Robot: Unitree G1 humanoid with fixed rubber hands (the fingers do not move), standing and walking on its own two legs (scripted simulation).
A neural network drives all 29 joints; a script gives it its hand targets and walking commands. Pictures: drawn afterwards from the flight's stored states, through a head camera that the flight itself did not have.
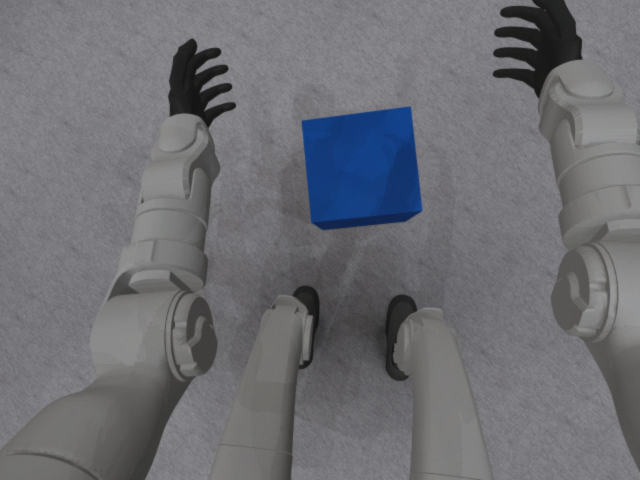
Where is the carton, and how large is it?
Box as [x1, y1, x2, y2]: [302, 106, 421, 229]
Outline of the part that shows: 410,106 302,121 311,222 322,229 405,221 421,211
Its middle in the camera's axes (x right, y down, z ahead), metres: +0.09 -0.13 +0.85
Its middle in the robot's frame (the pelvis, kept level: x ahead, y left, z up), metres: +0.51 +0.02 -0.52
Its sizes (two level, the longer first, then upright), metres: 0.210 0.200 0.250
